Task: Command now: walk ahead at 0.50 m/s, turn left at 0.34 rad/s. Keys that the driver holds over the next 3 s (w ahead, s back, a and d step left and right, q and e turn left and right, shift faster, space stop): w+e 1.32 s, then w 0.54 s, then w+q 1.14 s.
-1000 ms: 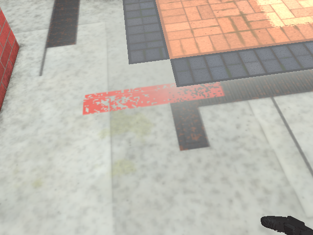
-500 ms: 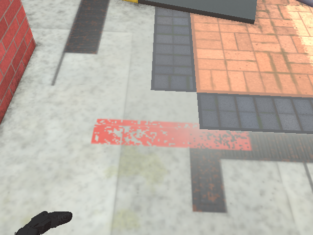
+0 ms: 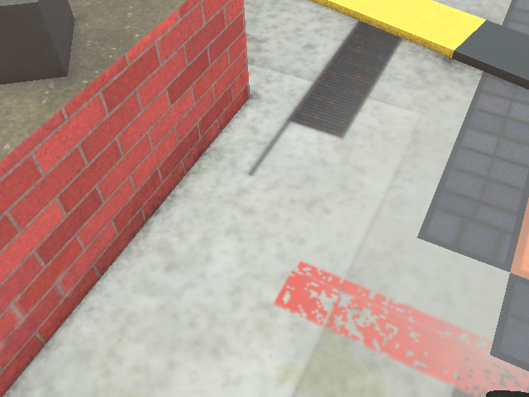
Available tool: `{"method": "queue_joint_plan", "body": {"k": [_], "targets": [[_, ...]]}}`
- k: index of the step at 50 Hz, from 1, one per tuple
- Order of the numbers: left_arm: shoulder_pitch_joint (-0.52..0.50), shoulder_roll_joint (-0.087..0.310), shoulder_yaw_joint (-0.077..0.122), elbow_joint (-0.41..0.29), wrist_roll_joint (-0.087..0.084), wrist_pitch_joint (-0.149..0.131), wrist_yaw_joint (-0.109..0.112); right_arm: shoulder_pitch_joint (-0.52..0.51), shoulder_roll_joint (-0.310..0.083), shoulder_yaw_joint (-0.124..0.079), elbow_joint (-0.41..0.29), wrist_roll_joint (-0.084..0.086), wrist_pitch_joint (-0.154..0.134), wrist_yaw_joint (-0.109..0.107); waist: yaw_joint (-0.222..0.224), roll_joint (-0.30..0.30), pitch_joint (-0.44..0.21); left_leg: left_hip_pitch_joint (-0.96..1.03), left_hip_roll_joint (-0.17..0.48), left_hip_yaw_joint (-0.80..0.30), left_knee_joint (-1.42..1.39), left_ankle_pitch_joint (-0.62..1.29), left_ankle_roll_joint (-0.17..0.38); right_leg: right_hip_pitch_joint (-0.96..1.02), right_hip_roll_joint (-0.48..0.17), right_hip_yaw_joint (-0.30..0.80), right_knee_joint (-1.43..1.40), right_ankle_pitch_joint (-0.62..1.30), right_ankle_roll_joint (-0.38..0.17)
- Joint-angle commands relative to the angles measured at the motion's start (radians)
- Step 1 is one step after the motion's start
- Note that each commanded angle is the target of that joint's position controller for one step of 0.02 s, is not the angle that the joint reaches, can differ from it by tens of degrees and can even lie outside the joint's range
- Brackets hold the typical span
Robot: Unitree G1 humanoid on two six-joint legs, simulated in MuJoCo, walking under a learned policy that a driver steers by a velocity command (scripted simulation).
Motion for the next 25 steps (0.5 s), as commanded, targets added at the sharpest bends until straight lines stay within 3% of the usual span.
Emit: {"method": "queue_joint_plan", "body": {"k": [1,5,7,8,9,10,11,12,13,14,15,17,19,21,25], "targets": [[-0.045,0.154,0.028,-0.045,-0.016,-0.011,0.001,-0.102,0.018,0.018,-0.081,-0.001,-0.027,0.016,-0.010,-0.105,0.025,0.053,-0.008,0.032,-0.190,0.105,0.015,-0.018,-0.236,0.121,-0.127,0.305,-0.163],[0.012,0.199,0.034,-0.003,-0.046,0.011,-0.009,-0.192,-0.006,0.012,-0.114,0.003,-0.049,0.033,-0.004,-0.126,0.056,0.115,-0.037,0.084,-0.365,0.022,0.049,0.068,-0.279,0.169,-0.090,0.379,-0.167],[0.005,0.223,0.038,0.011,-0.050,0.020,-0.007,-0.110,-0.052,-0.011,-0.097,-0.001,-0.057,0.030,-0.072,-0.156,0.007,0.269,-0.081,0.102,-0.448,-0.014,0.081,0.096,-0.276,0.166,0.021,0.596,-0.141],[-0.001,0.216,0.032,0.017,-0.052,0.023,-0.006,0.027,-0.091,-0.034,-0.056,-0.006,-0.058,0.022,-0.150,-0.148,-0.078,0.478,-0.110,0.126,-0.498,0.037,0.109,0.058,-0.237,0.129,0.170,0.710,-0.116],[-0.001,0.175,0.016,0.011,-0.039,0.018,-0.004,0.186,-0.148,-0.058,-0.021,-0.018,-0.054,0.007,-0.222,-0.134,-0.195,0.767,-0.032,0.056,-0.445,0.094,0.146,-0.107,-0.190,0.102,0.386,0.583,-0.077],[0.063,0.053,-0.023,-0.033,-0.016,0.004,-0.009,0.297,-0.252,-0.077,-0.011,-0.048,-0.050,-0.008,-0.209,0.101,-0.362,1.157,0.274,-0.365,-0.452,0.037,0.274,-0.504,-0.050,0.077,0.792,0.020,-0.005],[0.073,0.087,-0.019,-0.016,-0.032,-0.011,-0.011,0.318,-0.202,-0.062,-0.012,-0.047,-0.051,-0.007,-0.222,0.158,-0.484,1.151,0.361,-0.638,-0.591,-0.026,0.334,-0.603,0.001,0.246,0.974,-0.341,0.002],[0.007,0.155,0.006,-0.035,-0.059,-0.010,-0.012,0.265,-0.144,-0.042,0.001,-0.035,-0.051,-0.005,-0.209,0.104,-0.314,1.031,0.323,-0.486,-0.616,-0.069,0.291,-0.692,-0.049,0.266,1.028,-0.285,0.002],[-0.047,0.145,0.004,-0.051,-0.055,-0.005,-0.011,0.209,-0.103,-0.029,0.010,-0.021,-0.053,-0.004,-0.178,0.084,-0.195,0.891,0.278,-0.341,-0.642,-0.061,0.258,-0.704,-0.094,0.227,0.999,-0.207,-0.001],[-0.073,0.133,0.006,-0.052,-0.039,0.004,-0.006,0.147,-0.065,-0.018,0.019,-0.018,-0.058,-0.001,-0.142,0.051,-0.124,0.764,0.232,-0.251,-0.683,-0.050,0.235,-0.674,-0.124,0.215,0.954,-0.137,0.002],[-0.054,0.125,0.011,-0.045,-0.031,0.020,-0.003,0.104,-0.038,-0.012,0.024,-0.022,-0.068,0.003,-0.103,0.074,-0.084,0.663,0.199,-0.175,-0.727,-0.014,0.218,-0.613,-0.150,0.224,0.918,-0.082,0.005],[-0.014,0.078,0.006,-0.032,-0.038,0.049,-0.002,0.064,-0.027,-0.016,0.042,-0.028,-0.089,0.003,-0.063,0.067,-0.058,0.566,0.187,-0.086,-0.796,0.037,0.217,-0.544,-0.158,0.228,0.895,-0.021,0.016],[-0.043,0.063,0.005,-0.046,-0.036,0.064,0.001,0.059,-0.042,-0.025,0.067,-0.033,-0.102,-0.005,-0.053,0.033,-0.022,0.549,0.188,-0.006,-0.828,0.113,0.216,-0.578,-0.159,0.242,0.852,0.039,0.026],[-0.093,0.057,0.005,-0.062,-0.031,0.065,-0.001,0.081,-0.052,-0.031,0.092,-0.039,-0.104,-0.013,-0.063,0.013,-0.001,0.577,0.180,0.067,-0.834,0.161,0.210,-0.622,-0.154,0.252,0.765,0.133,0.032],[-0.219,0.032,-0.009,-0.101,-0.025,0.057,-0.030,0.110,-0.094,-0.045,0.121,-0.029,-0.094,-0.027,-0.105,-0.004,0.039,0.611,0.172,0.180,-0.846,0.165,0.185,-0.597,-0.137,0.190,0.525,0.296,0.016]]}}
